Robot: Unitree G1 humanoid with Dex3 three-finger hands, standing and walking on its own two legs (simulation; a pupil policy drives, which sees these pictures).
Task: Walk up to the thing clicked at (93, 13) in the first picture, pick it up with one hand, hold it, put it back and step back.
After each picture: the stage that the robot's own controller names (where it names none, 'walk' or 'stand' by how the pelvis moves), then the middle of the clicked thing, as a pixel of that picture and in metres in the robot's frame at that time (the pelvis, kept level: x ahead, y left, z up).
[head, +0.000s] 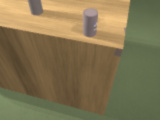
stand; (90, 23) +0.66 +0.00 +0.05
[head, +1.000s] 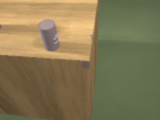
walk; (49, 36) +0.54 +0.18 +0.07
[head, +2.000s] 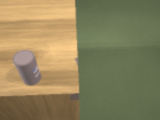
stand; (28, 68) +0.38 +0.21 +0.06
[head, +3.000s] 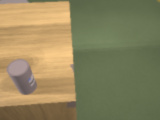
stand; (23, 77) +0.35 +0.22 +0.05
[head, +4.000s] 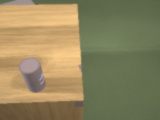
stand; (33, 75) +0.36 +0.20 +0.04
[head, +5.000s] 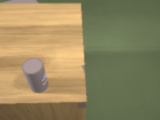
stand; (36, 76) +0.36 +0.19 +0.04
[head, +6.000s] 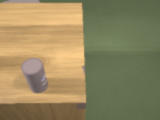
stand; (35, 76) +0.36 +0.19 +0.04
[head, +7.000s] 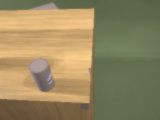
rise first; (42, 75) +0.37 +0.20 +0.05
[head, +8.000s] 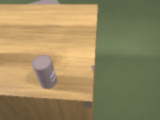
go down; (45, 72) +0.37 +0.19 +0.05
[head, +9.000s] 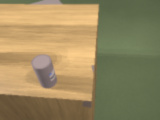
go down; (45, 72) +0.37 +0.19 +0.05
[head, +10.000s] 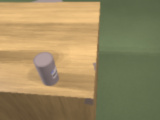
go down; (47, 69) +0.38 +0.19 +0.05
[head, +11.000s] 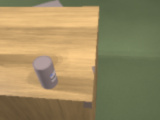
go down; (46, 73) +0.37 +0.19 +0.05
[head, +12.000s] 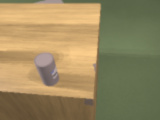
go down; (47, 70) +0.38 +0.19 +0.05
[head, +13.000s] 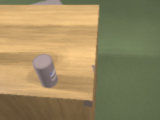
go down; (46, 71) +0.37 +0.19 +0.05
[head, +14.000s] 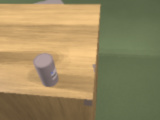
go down; (46, 70) +0.38 +0.19 +0.05
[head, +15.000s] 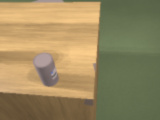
go down; (46, 70) +0.37 +0.19 +0.05
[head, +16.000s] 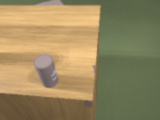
go down; (47, 71) +0.37 +0.19 +0.05
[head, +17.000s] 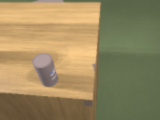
go down; (46, 70) +0.37 +0.19 +0.05
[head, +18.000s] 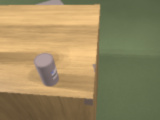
go down; (47, 70) +0.38 +0.19 +0.05
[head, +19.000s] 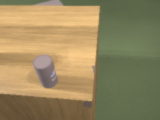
go down; (46, 72) +0.37 +0.19 +0.05
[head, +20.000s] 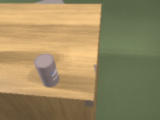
go down; (47, 71) +0.37 +0.19 +0.05
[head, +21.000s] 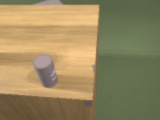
go down; (46, 71) +0.37 +0.19 +0.05
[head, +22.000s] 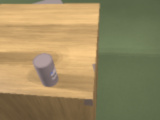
go down; (46, 70) +0.38 +0.19 +0.05
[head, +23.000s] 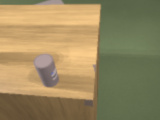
go down; (47, 71) +0.37 +0.19 +0.05
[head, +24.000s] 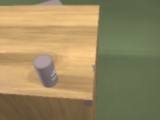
go down; (46, 71) +0.38 +0.19 +0.05
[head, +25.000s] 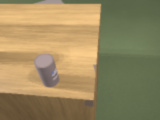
go down; (47, 71) +0.37 +0.19 +0.05
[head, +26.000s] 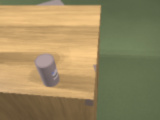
go down; (48, 70) +0.38 +0.19 +0.05
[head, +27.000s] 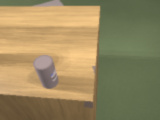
go down; (46, 72) +0.37 +0.19 +0.05
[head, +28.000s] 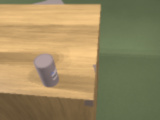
go down; (47, 71) +0.37 +0.19 +0.05
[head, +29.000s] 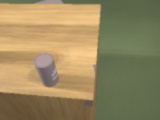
go down; (47, 70) +0.37 +0.19 +0.05
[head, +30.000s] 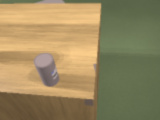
go down; (47, 70) +0.38 +0.19 +0.05
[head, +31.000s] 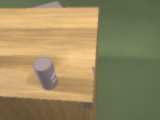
go down; (46, 74) +0.37 +0.19 +0.05
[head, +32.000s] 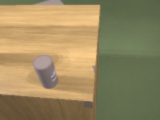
go down; (46, 72) +0.37 +0.19 +0.05
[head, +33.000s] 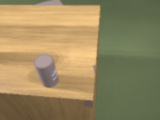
go down; (47, 71) +0.37 +0.19 +0.05
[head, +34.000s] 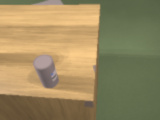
go down; (46, 72) +0.37 +0.19 +0.05
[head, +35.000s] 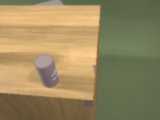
go down; (47, 71) +0.37 +0.19 +0.05
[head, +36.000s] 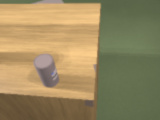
go down; (47, 71) +0.37 +0.19 +0.05
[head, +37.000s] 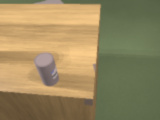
go down; (47, 70) +0.38 +0.19 +0.05
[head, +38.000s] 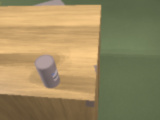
go down; (48, 72) +0.37 +0.19 +0.05
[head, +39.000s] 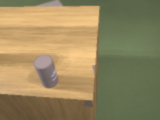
go down; (46, 72) +0.37 +0.19 +0.05
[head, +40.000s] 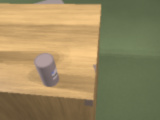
go down; (47, 70) +0.37 +0.19 +0.05
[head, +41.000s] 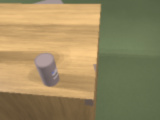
go down; (47, 70) +0.38 +0.19 +0.05
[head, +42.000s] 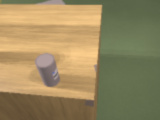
go down; (48, 70) +0.38 +0.19 +0.05
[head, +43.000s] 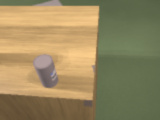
go down; (46, 71) +0.37 +0.19 +0.05
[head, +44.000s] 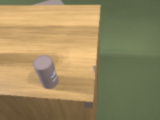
go down; (46, 72) +0.37 +0.19 +0.05
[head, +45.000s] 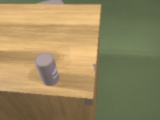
go down; (47, 69) +0.38 +0.19 +0.05
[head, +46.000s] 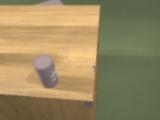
go down; (46, 72) +0.37 +0.19 +0.05
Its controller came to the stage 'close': no
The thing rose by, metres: 0.00
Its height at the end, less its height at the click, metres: +0.00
